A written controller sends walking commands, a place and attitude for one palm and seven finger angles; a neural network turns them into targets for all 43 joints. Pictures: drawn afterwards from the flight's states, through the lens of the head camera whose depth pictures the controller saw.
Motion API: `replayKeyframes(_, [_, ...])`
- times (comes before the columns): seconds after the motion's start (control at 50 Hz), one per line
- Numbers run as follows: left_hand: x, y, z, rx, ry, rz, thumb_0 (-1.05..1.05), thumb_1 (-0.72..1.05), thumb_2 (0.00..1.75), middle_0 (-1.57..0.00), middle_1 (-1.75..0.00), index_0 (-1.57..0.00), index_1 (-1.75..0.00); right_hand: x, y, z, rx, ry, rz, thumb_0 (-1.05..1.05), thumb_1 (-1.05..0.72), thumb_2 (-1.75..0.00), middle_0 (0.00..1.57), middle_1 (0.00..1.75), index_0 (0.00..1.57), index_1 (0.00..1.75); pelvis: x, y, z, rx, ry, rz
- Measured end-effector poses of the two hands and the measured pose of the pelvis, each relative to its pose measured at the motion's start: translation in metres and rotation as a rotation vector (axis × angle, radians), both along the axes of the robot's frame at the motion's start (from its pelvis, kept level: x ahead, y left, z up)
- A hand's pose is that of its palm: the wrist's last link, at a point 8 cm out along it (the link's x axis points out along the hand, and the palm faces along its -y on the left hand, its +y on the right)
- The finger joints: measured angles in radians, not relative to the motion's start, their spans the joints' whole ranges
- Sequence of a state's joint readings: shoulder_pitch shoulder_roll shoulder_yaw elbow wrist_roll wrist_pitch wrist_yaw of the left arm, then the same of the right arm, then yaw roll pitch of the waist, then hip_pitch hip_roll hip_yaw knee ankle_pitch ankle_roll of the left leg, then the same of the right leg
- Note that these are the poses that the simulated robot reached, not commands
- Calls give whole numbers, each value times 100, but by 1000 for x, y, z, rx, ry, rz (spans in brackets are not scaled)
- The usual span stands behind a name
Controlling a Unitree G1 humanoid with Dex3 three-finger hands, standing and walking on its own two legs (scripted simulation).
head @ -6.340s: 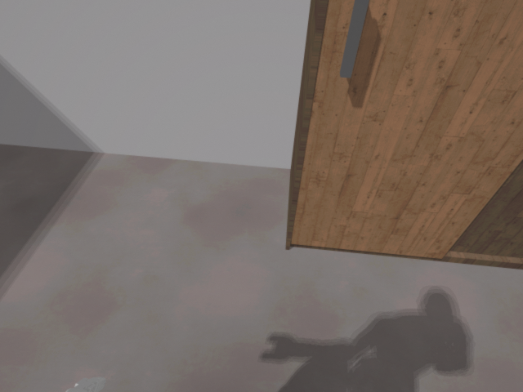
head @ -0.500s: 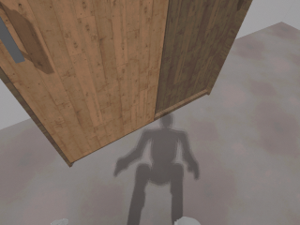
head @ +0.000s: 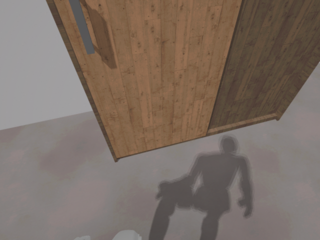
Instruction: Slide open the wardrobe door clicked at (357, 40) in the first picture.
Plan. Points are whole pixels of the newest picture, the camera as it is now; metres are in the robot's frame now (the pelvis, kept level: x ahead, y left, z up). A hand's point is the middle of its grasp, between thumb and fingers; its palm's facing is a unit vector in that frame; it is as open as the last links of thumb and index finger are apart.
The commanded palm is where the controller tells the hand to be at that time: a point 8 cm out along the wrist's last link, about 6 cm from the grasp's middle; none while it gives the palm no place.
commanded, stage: turn to face it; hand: left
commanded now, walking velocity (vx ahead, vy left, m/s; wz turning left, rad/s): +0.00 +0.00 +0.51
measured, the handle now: (82, 22) +0.71 +0.27 +0.20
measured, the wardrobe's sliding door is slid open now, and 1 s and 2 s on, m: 0.00 0.00 0.00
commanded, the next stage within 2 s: take the last steps up to it in 0.50 s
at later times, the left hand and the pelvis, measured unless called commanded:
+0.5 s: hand out of the picture +0.02 +0.27 -0.16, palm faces +0.22 -0.94 -0.24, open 7.4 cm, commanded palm none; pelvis -0.02 +0.05 +0.00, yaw +11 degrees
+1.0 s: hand out of the picture -0.10 +0.18 -0.17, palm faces +0.37 -0.92 -0.15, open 7.3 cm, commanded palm none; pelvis +0.01 +0.05 +0.00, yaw +17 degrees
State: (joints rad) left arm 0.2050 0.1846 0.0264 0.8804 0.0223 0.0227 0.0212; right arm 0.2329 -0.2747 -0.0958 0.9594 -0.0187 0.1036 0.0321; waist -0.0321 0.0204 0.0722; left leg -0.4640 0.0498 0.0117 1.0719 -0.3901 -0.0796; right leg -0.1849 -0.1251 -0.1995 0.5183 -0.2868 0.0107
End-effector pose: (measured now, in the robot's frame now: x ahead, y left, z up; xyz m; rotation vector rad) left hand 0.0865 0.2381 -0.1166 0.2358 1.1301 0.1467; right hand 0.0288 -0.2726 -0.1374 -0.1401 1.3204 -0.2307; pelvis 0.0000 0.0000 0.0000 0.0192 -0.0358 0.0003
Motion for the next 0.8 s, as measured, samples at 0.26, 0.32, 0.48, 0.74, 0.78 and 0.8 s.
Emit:
replayKeyframes(0.26, [-104,84,-40,-28,209,226,1,91,89,-20,-29,-20,-30,89,78,25,-79,-166,253,0,-91,-90,20,30,20,30,-10,51,-8,-42,20,117])
replayKeyframes(0.32, [-104,90,-30,-35,182,239,1,91,89,-20,-29,-20,-30,90,92,29,-64,-172,274,0,-90,-90,20,30,20,30,-13,56,-1,-51,18,137])
replayKeyframes(0.48, [-88,83,-15,-30,82,256,1,91,89,-20,-29,-20,-30,74,109,18,5,-141,290,0,-90,-90,20,30,20,30,-19,55,3,-41,13,185])
replayKeyframes(0.74, [-109,21,-2,-25,35,305,0,91,89,-20,-30,-20,-30,31,69,-11,70,11,280,0,-91,-90,20,30,20,30,-20,20,2,-4,15,254])
replayKeyframes(0.78, [-124,13,-3,-39,71,329,0,91,89,-20,-30,-20,-30,31,64,-7,65,22,282,0,-91,-90,20,30,20,30,-16,19,6,-2,18,259])
replayKeyframes(0.8, [-131,10,-4,-45,93,341,0,91,89,-20,-30,-20,-30,31,63,-5,61,25,283,0,-91,-90,20,30,20,30,-14,20,7,-3,18,264])
